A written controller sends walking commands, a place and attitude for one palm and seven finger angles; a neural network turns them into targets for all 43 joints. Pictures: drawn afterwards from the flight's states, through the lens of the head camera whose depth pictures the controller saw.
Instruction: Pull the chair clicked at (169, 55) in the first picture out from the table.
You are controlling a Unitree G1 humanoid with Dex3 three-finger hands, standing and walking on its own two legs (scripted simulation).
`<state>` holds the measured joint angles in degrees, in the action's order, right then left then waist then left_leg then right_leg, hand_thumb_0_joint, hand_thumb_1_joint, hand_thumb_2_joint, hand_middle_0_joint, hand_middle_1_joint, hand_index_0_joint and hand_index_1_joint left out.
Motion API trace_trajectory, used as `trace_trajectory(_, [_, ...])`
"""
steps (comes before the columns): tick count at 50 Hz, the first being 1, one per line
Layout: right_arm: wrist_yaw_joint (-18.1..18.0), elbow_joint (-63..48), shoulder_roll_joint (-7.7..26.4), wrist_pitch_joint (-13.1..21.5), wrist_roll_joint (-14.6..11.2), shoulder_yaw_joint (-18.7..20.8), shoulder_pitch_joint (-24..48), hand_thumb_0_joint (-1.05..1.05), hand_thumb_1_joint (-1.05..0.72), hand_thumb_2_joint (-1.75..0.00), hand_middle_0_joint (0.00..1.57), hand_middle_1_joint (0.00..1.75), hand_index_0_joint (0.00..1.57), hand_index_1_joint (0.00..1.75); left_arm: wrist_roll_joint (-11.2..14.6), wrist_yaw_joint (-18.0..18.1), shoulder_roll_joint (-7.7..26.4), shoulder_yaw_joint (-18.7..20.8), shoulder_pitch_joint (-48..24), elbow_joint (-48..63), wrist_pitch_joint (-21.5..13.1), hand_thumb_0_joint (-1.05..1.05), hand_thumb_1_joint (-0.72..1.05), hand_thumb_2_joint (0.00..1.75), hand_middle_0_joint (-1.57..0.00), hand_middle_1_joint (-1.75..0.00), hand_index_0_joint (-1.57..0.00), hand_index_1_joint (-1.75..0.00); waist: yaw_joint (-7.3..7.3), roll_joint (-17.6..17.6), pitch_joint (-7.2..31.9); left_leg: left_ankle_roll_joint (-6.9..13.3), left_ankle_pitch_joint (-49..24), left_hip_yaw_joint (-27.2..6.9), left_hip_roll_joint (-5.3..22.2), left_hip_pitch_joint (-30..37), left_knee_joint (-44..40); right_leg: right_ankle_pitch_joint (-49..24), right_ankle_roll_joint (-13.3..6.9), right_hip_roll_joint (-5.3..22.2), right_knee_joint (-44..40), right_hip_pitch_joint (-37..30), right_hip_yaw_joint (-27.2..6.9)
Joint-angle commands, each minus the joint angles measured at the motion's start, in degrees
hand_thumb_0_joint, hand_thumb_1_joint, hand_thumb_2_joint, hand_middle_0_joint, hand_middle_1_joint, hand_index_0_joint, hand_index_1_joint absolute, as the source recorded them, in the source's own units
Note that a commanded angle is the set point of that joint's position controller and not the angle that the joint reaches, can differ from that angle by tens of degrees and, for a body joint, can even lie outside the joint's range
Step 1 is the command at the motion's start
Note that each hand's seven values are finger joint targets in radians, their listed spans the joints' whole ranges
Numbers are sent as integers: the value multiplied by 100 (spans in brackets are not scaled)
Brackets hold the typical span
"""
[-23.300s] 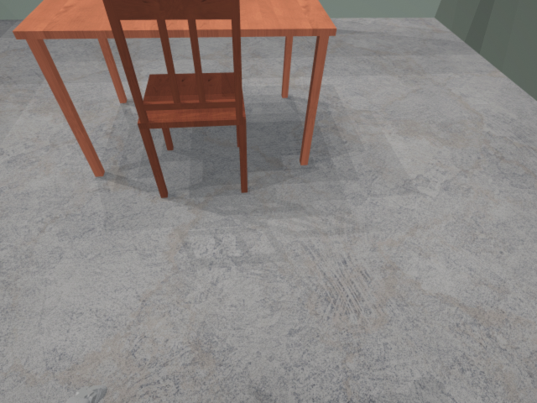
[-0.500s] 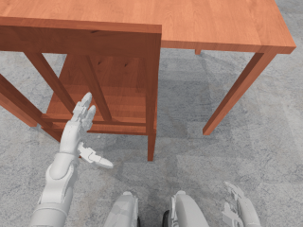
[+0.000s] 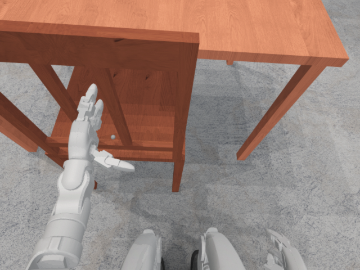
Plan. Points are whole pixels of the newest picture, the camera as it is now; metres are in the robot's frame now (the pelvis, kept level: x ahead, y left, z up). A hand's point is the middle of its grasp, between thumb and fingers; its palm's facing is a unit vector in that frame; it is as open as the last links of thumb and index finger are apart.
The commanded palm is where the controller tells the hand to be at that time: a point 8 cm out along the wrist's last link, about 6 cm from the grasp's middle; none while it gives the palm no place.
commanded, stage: push the fingers through the gap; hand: left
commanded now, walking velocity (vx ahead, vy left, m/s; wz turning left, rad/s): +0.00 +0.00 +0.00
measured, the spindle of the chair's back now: (72, 111) +0.45 +0.25 +0.03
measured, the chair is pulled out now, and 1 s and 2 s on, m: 0.00 0.00 0.00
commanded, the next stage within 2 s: hook a spindle and tug to test in 0.70 s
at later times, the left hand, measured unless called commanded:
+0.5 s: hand (122, 127) +0.42 +0.14 +0.01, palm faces -0.03 -1.00 -0.04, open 17.0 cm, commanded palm +0.40 +0.19 +0.02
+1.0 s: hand (122, 128) +0.41 +0.14 +0.02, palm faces +0.00 -1.00 -0.02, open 16.6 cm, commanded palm +0.39 +0.19 +0.02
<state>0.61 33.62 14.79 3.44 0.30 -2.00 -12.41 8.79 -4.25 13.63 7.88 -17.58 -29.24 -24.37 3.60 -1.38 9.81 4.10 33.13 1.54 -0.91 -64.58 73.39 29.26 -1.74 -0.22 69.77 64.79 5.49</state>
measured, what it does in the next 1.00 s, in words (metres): stands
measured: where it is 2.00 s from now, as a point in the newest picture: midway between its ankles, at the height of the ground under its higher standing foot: outside the picture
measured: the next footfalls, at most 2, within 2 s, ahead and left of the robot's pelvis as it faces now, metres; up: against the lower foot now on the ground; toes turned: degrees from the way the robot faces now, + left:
none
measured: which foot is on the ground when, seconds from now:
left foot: down 0.00-1.00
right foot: down 0.00-1.00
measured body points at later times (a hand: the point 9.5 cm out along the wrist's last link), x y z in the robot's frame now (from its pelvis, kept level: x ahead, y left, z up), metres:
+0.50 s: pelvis +0.00 +0.00 +0.00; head +0.13 +0.01 +0.43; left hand +0.41 +0.20 +0.02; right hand +0.10 -0.26 -0.12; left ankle +0.01 +0.07 -0.62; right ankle +0.03 -0.11 -0.62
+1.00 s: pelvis +0.00 -0.01 +0.00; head +0.13 +0.01 +0.43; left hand +0.41 +0.19 +0.02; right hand +0.11 -0.26 -0.11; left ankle +0.01 +0.07 -0.62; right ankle +0.03 -0.11 -0.62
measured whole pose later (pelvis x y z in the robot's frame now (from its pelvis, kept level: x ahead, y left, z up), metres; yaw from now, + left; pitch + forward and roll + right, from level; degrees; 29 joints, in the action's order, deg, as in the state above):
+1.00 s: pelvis +0.00 -0.01 +0.00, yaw +0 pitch +25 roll -2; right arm 1.4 34.2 15.0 1.2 0.5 -1.6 -13.5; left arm 8.0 -5.1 13.7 10.4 -25.4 -40.5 -26.4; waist 4.8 -1.5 9.7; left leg 3.6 32.5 1.9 -0.4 -65.1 72.4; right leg 28.5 -2.2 -0.8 69.1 65.7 5.0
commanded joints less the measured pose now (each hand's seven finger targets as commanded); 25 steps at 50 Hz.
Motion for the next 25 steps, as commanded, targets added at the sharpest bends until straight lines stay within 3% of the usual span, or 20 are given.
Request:
trace_trajectory(1, [-8,-530,938,129,-4,387,-336,0,-90,-90,20,30,20,30,-61,-191,494,-3,-1683,598,-264,0,-50,30,-6,-8,-6,-8,233,-307,2200,-373,-2073,-661,182,1731,-957,-1263,-41,-7,-741,-989,-311])
trace_trajectory(5, [-36,-543,977,76,-32,418,-407,0,-90,-90,20,30,20,30,36,-334,547,-32,-2214,823,-185,0,-50,30,-6,-8,-6,-8,254,-568,2607,-453,-2527,-758,226,2208,-978,-1444,-49,-7,-718,-932,-279])
trace_trajectory(9, [-53,-485,937,71,5,428,-448,0,-90,-90,20,30,20,30,71,-88,874,374,-2431,1083,-364,0,-50,30,-6,-8,-6,-8,184,-433,2957,-503,-2890,-765,231,2356,-936,-1721,-13,-19,-673,-1148,-293])
trace_trajectory(11, [-30,-447,920,56,40,393,-474,0,-90,-90,20,30,20,30,-25,76,1032,548,-2463,882,-441,0,-50,30,-6,-8,-6,-8,161,-452,2836,-520,-2875,-773,215,2222,-932,-1687,-17,-32,-613,-1087,-285])
trace_trajectory(12, [-12,-405,891,37,50,388,-473,0,-90,-90,20,30,20,30,-68,118,877,464,-2399,585,-427,0,-50,30,-6,-8,-6,-8,216,-348,2675,-483,-2740,-721,206,2055,-908,-1657,-5,-37,-631,-1077,-295])
trace_trajectory(14, [-4,-366,901,3,51,375,-497,0,-90,-90,20,30,20,30,-164,157,958,544,-2500,145,-429,0,-50,30,-6,-8,-6,-8,278,-92,2391,-416,-2315,-661,183,1610,-913,-1506,2,-39,-659,-1155,-324])
trace_trajectory(16, [17,-405,918,-25,52,381,-533,0,-90,-90,20,30,20,30,-219,112,930,553,-2402,-110,-398,0,-50,30,-6,-8,-6,-8,231,-79,2442,-378,-2192,-609,167,1533,-932,-1470,-6,-39,-686,-1223,-354])
trace_trajectory(17, [42,-441,909,-44,44,381,-540,0,-90,-90,20,30,20,30,-204,52,748,410,-2286,-237,-344,0,-50,30,-6,-8,-6,-8,227,-143,2435,-372,-2178,-584,158,1541,-970,-1476,-17,-45,-724,-1261,-353])
trace_trajectory(20, [70,-538,937,-76,14,413,-561,0,-90,-90,20,30,20,30,-126,-121,718,323,-2237,17,-326,0,-50,30,-6,-8,-6,-8,146,-396,2796,-410,-2489,-587,179,1884,-1004,-1660,-48,-48,-736,-1374,-369])
trace_trajectory(22, [90,-527,918,-99,-3,424,-575,0,-90,-90,20,30,20,30,-48,-181,551,138,-2347,251,-337,0,-50,30,-6,-8,-6,-8,208,-444,2797,-423,-2666,-630,217,2118,-1019,-1711,-39,-51,-787,-1292,-334])
trace_trajectory(25, [50,-476,940,-99,-1,425,-581,0,-90,-90,20,30,20,30,-31,-90,760,295,-2583,302,-428,0,-50,30,-6,-8,-6,-8,301,-184,2568,-370,-2401,-636,212,1872,-990,-1622,-13,-57,-813,-1277,-361])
